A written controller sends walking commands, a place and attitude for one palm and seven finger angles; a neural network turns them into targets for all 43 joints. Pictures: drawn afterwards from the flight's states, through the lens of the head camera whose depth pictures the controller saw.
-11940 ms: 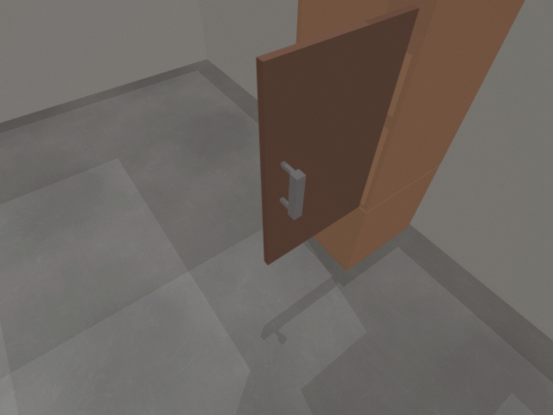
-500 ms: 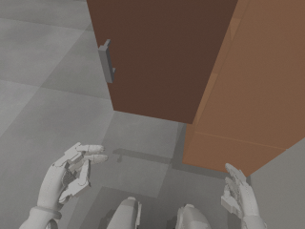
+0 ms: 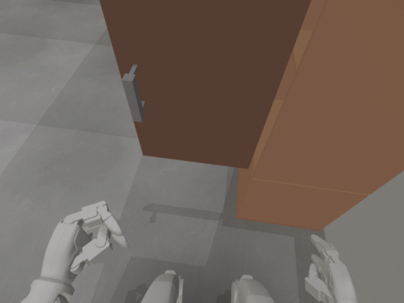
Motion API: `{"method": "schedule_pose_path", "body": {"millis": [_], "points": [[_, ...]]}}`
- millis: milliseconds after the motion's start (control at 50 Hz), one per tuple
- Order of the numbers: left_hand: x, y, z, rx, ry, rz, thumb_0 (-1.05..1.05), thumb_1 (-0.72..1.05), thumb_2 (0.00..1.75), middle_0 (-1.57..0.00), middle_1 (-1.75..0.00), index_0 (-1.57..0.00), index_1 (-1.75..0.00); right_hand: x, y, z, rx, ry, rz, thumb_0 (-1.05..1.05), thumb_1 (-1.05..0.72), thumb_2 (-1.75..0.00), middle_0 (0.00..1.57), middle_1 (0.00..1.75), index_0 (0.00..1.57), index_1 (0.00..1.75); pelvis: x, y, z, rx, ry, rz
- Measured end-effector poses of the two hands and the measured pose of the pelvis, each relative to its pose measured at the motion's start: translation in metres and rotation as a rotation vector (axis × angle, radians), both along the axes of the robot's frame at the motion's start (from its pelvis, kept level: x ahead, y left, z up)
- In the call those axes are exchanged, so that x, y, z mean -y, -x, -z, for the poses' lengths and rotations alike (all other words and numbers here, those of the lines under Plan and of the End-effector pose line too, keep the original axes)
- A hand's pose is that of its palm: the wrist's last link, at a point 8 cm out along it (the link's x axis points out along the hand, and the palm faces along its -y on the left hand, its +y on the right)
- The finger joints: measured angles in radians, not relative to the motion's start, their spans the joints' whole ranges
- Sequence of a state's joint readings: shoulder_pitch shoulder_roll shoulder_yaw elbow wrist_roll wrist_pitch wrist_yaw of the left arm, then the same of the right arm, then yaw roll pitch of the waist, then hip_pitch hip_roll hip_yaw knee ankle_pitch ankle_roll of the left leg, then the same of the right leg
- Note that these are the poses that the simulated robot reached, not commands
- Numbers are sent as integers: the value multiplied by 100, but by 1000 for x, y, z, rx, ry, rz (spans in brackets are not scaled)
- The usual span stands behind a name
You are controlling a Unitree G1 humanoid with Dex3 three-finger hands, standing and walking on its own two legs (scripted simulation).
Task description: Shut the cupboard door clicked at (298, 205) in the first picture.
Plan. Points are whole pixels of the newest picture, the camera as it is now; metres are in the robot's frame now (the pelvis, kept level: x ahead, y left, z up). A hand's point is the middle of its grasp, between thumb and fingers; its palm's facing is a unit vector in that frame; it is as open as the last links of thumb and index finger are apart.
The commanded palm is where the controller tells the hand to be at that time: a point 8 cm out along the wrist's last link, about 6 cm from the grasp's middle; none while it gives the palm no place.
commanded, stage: raise the hand and make a fist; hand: left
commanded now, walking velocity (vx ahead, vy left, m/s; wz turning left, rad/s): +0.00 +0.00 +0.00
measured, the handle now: (136, 93) +0.55 +0.20 +0.06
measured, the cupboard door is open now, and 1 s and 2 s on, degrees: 91 91 91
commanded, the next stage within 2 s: bring the fist close to the handle in 0.82 s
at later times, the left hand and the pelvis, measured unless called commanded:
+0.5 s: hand (104, 228) +0.23 +0.18 +0.06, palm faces -0.08 -1.00 -0.05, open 3.1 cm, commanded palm +0.21 +0.23 +0.06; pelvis +0.01 -0.01 +0.01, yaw +0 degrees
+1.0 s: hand (110, 232) +0.23 +0.17 +0.06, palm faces -0.08 -1.00 -0.05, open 3.1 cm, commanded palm +0.23 +0.23 +0.06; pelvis +0.01 -0.02 +0.01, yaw +0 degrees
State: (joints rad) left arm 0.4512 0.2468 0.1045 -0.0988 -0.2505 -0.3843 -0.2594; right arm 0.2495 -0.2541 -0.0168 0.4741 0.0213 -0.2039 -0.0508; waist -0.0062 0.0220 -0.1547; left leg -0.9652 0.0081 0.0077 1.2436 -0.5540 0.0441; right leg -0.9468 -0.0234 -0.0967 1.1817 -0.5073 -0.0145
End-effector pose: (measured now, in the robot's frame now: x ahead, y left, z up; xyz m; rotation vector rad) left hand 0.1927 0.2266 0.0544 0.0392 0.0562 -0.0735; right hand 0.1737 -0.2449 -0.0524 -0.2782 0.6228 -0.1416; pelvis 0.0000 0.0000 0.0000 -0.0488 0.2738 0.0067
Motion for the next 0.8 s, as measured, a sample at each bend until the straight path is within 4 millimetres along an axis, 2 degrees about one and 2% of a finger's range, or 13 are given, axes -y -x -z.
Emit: {"method": "schedule_pose_path", "body": {"millis": [120, 220, 340, 580, 800], "points": [[-4, -4, -6, 3, -9, -13, 1, 90, 90, -114, -133, -114, -133, -15, -22, -8, 35, -29, -45, 1, -91, -90, 20, 30, 20, 30, 1, -6, -4, 0, 4, -5], [-7, -9, -7, -5, -9, -8, 1, 90, 90, -123, -141, -122, -142, -23, -27, -7, 26, -50, -68, 1, -91, -90, 20, 30, 20, 30, 3, -9, -5, -1, 6, -8], [-9, -15, -10, -1, -12, -1, 1, 90, 90, -128, -147, -127, -147, -21, -20, 0, -12, -58, -59, 1, -90, -90, 20, 30, 20, 30, 5, -12, -6, 1, 7, -9], [-8, -23, -13, 3, -6, 8, 1, 90, 90, -130, -149, -130, -150, 2, 2, 4, -60, -40, 3, 1, -91, -90, 20, 30, 20, 30, 9, -12, -9, 4, -2, -2], [-1, -17, -13, 11, -9, 4, 1, 90, 90, -130, -150, -130, -150, 7, 2, 1, -40, -40, 7, 1, -91, -90, 20, 30, 20, 30, 13, -9, -8, 10, -8, 0]]}}
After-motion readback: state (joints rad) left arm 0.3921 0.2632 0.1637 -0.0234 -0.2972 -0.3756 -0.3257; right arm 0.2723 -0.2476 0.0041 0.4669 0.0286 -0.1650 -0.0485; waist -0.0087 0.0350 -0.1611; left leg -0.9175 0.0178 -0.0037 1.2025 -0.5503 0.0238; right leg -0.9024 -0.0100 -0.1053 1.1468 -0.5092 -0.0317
